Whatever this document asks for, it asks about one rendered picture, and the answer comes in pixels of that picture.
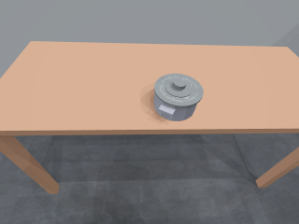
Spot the table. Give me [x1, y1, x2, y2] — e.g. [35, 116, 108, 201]
[0, 41, 299, 194]

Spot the lid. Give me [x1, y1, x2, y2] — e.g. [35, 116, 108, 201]
[154, 73, 204, 108]

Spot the knob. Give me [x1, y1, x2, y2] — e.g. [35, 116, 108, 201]
[173, 78, 187, 90]

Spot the pot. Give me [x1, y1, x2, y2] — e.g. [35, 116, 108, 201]
[153, 93, 197, 121]

